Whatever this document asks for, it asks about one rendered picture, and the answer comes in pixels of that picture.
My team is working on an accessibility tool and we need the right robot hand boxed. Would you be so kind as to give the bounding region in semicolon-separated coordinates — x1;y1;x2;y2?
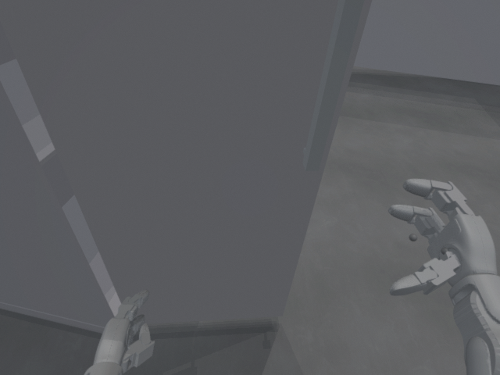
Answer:
388;179;498;296

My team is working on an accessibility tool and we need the left robot hand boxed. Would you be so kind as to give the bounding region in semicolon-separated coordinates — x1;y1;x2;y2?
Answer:
93;290;155;373

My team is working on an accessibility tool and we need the right robot forearm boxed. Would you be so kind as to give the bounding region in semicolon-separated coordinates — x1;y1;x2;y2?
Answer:
448;273;500;375

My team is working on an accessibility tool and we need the handle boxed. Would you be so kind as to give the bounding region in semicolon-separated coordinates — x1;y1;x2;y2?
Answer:
303;0;364;171

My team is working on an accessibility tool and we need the fridge door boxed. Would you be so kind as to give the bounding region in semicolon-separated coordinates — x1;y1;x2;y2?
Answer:
0;0;372;324

